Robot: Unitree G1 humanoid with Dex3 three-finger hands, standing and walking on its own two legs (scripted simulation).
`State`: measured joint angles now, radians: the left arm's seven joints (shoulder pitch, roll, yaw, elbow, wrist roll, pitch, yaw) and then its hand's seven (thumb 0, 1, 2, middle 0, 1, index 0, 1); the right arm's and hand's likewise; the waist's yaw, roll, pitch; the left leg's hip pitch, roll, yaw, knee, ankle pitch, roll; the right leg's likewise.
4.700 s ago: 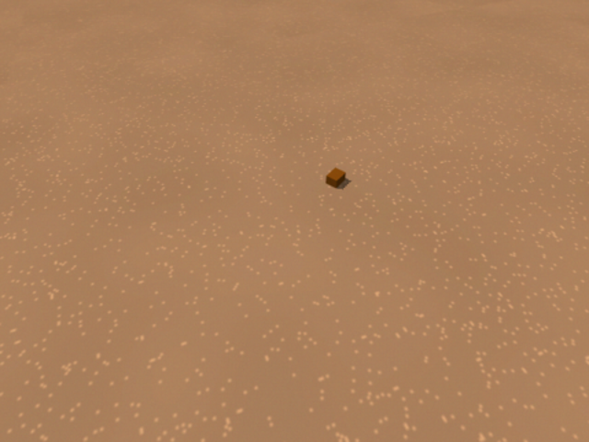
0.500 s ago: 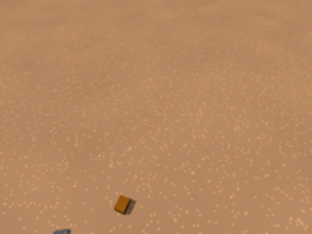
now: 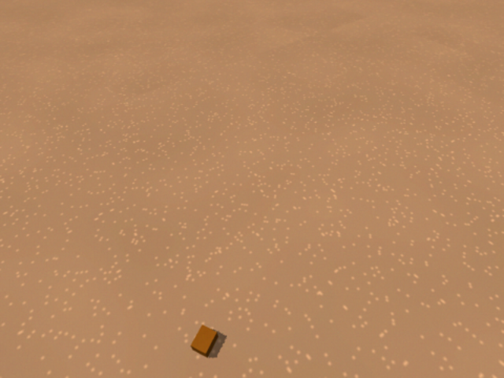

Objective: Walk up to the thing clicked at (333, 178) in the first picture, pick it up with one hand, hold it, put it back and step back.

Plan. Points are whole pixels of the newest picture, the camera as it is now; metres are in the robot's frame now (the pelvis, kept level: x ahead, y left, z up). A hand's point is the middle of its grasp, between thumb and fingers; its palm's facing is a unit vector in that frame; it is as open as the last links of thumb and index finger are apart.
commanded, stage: walk up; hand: left
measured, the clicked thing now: (204, 341) +0.42 +0.23 -0.75
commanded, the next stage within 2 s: none
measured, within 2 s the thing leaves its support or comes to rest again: neither
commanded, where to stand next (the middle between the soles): +0.04 +0.00 m, yaw -1 degrees
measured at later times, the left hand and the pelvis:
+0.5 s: hand out of the picture +0.10 +0.25 -0.15, palm faces +0.01 -0.94 -0.33, open 7.4 cm; pelvis +0.01 +0.00 +0.00, yaw +0 degrees
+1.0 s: hand out of the picture +0.04 +0.31 -0.18, palm faces -0.03 -0.94 -0.35, open 7.4 cm; pelvis -0.06 +0.04 -0.02, yaw +0 degrees
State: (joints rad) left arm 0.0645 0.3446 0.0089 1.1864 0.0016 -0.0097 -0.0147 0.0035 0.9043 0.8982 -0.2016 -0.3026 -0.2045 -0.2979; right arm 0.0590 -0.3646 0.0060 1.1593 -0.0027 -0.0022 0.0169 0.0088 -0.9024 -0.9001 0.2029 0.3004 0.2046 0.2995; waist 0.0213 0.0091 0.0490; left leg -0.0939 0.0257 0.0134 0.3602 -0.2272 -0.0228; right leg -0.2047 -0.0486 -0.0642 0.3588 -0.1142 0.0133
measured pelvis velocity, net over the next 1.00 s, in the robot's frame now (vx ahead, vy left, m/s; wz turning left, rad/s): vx -0.06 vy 0.04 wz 0.01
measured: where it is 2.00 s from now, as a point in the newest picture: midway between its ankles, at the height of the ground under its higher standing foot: outside the picture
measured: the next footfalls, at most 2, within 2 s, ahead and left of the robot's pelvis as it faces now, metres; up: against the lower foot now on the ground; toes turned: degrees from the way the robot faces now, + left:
right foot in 1.24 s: +0.03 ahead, -0.14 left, +0.00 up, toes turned -4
left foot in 1.70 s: +0.06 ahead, +0.12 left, +0.00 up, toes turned -3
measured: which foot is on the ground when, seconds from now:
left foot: down 0.00-1.00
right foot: down 0.00-0.84, up 0.86-1.00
